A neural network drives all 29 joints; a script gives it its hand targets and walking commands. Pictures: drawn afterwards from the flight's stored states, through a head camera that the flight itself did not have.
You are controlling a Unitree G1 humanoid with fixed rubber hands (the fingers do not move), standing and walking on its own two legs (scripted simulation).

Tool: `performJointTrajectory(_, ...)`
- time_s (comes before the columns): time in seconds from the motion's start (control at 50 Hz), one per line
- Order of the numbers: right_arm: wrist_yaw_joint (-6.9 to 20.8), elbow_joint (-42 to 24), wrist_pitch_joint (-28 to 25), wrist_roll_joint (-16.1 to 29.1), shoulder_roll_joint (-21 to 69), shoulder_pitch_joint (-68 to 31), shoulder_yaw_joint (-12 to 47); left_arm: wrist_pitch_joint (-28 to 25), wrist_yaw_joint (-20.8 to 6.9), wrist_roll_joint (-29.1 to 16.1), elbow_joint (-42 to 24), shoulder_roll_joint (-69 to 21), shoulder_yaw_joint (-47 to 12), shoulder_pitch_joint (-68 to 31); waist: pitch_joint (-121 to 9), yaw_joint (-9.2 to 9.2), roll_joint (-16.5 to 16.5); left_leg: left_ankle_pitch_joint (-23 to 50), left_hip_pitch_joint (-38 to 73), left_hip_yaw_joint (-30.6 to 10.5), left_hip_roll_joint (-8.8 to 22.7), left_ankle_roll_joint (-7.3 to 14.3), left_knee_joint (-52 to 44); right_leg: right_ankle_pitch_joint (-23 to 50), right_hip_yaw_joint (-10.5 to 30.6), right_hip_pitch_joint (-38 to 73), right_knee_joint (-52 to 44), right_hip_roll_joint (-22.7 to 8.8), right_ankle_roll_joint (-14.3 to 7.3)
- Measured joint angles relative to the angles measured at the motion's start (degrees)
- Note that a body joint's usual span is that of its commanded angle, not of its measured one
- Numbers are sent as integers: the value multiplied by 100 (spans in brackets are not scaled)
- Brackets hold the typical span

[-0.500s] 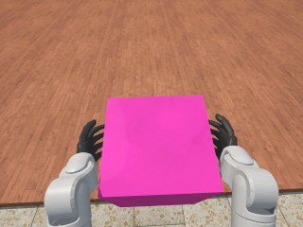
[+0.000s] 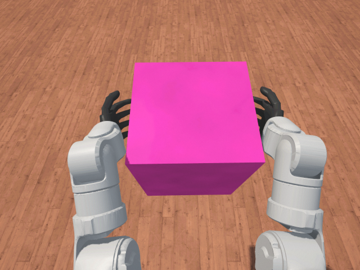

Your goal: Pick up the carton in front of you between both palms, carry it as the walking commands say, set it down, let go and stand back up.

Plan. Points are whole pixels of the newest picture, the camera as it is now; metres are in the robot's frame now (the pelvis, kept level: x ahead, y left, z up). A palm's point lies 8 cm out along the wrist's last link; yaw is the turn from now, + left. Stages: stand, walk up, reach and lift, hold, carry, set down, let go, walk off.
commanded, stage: carry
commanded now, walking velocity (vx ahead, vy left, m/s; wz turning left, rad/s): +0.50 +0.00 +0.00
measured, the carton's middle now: (189, 138) +0.39 +0.00 +0.07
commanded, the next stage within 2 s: none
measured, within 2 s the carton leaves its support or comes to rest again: neither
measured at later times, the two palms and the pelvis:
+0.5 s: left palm (143, 21) +0.72 +0.13 +0.17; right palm (254, 27) +0.68 -0.17 +0.17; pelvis +0.36 +0.04 +0.06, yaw -3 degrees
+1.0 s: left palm out of the picture +1.00 +0.15 +0.19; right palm out of the picture +1.02 -0.15 +0.19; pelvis +0.67 -0.02 +0.07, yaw +0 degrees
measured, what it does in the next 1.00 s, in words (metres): climbs: left foot 0.05 m higher, then right foot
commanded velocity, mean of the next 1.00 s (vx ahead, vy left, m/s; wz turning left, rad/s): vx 0.50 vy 0.00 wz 0.00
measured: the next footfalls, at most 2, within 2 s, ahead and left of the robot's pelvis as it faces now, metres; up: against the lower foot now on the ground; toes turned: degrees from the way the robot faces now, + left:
left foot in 0.26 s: +0.43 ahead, +0.09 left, +0.05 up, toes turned +2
right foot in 0.76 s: +0.70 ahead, -0.09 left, +0.05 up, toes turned -6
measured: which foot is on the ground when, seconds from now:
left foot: up 0.00-0.24, down 0.26-0.78, up 0.80-1.00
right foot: down 0.00-0.28, up 0.30-0.74, down 0.76-1.00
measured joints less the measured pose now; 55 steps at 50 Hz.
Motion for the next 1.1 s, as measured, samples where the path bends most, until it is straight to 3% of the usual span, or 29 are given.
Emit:
performJointTrajectory(0.04, 52, -148, 0, -18, 116, 178, -114, -37, 18, -11, -111, -104, -49, 203, 137, 198, -62, -146, -831, -203, -201, 90, 1419, -130, 63, 236, -78, 1, 185)
performJointTrajectory(0.1, 84, -552, -76, -132, 439, 445, -177, -83, 40, -146, -535, -161, -70, 568, 355, 443, -187, -304, -1992, -141, -286, 215, 2137, -278, 211, 727, -396, -55, 279)
performJointTrajectory(0.16, 23, -1009, -235, -235, 625, 652, -91, -206, 54, -356, -918, -112, -129, 760, 520, 602, -180, -218, -2918, 13, -168, 319, 1674, -514, 315, 1321, -731, -96, 334)
performJointTrajectory(0.2, -32, -1212, -318, -276, 661, 716, 7, -257, 61, -492, -1062, -22, -164, 769, 546, 583, -183, 413, -3070, 143, -134, 347, 286, -640, 345, 1764, -1019, -139, 422)
performJointTrajectory(0.24, -49, -1238, -363, -314, 618, 709, 119, -278, 68, -565, -1088, 65, -180, 742, 518, 412, -192, 1172, -2758, 341, -245, 394, -1195, -757, 296, 2055, -874, -216, 415)
performJointTrajectory(0.26, -34, -1160, -366, -329, 587, 667, 185, -267, 65, -573, -1084, 114, -171, 753, 513, 249, -161, 1733, -2398, 430, -318, 407, -1873, -789, 254, 2056, -370, -263, 415)
performJointTrajectory(0.28, -8, -1069, -365, -322, 572, 609, 231, -253, 35, -559, -1039, 190, -165, 718, 540, 66, -219, 2287, -2183, 492, -381, 453, -1957, -634, 335, 1888, 467, -354, 359)
performJointTrajectory(0.34, -3, -787, -326, -255, 463, 505, 315, -234, -87, -482, -713, 334, -160, 559, 626, -419, -303, 1329, -1878, 497, -566, 564, -1598, -600, 1126, 634, 3824, -12, 312)
performJointTrajectory(0.4, -61, -650, -214, -95, 380, 638, 318, -87, -112, -267, -708, 77, -43, 677, 658, -749, -191, 1343, -1271, 460, -611, 553, -2130, -589, 1149, -434, 5073, 192, 249)
performJointTrajectory(0.46, -71, -549, -220, 91, 328, 660, 271, -74, -140, -29, -869, -210, 88, 808, 637, -927, -53, 1354, -573, 390, -573, 531, -2870, -628, 868, -1170, 4546, 153, 196)
performJointTrajectory(0.54, -56, -342, -295, 214, 228, 495, 280, -154, -138, 214, -963, -288, 79, 859, 378, -987, -1, 1261, 180, 286, -520, 486, -3565, -305, 607, -1676, 3012, 14, 191)
performJointTrajectory(0.62, -58, -110, -250, 222, 132, 249, 330, -82, -100, 262, -903, -141, 20, 774, 8, -858, -64, 954, 830, 171, -512, 372, -3896, 558, 520, -1663, 1446, -91, 218)
performJointTrajectory(0.72, -64, 183, -1, 53, 115, 7, 319, 221, -73, 78, -534, 154, 3, 500, -425, -533, -120, 293, 1566, 69, -468, 185, -3885, 1315, 203, -1024, -69, -31, 162)
performJointTrajectory(0.76, -54, 270, 129, -5, 69, -45, 225, 328, -71, -13, -204, 228, -25, 262, -533, -379, -162, -96, 1571, 116, -407, 116, -3176, 1335, 81, -537, -507, 40, 70)
performJointTrajectory(0.78, -39, 335, 168, -11, 11, -71, 182, 322, -48, -27, -23, 223, -43, 165, -545, -255, -93, -22, 1328, 110, -301, 107, -2441, 1151, 26, -539, -274, 89, 17)
performJointTrajectory(0.84, -23, 500, 276, -85, -4, -32, 26, 382, 49, -33, 341, 186, -77, 65, -457, 72, -126, 76, 217, -234, -439, 147, -29, 657, 31, -414, 64, 127, -58)
performJointTrajectory(0.88, 4, 520, 318, -199, 150, 32, -83, 409, 70, -66, 383, 155, -22, 172, -380, 166, -170, 334, -419, -245, -411, 170, 512, 611, 68, -153, -161, 133, -23)
performJointTrajectory(0.98, 151, 251, 123, -515, 504, 447, -150, 183, -29, -53, 243, -25, 73, 578, -253, 154, -228, 751, -1332, -129, -95, -44, -622, 514, 117, 570, -914, 88, 24)
performJointTrajectory(1.1, 251, -590, -174, -528, 744, 1645, 204, -164, -297, 123, -481, -403, -124, 1640, -270, -74, -243, 1743, -1244, 190, 10, -211, -2923, 197, 183, 1561, -1632, -16, 215)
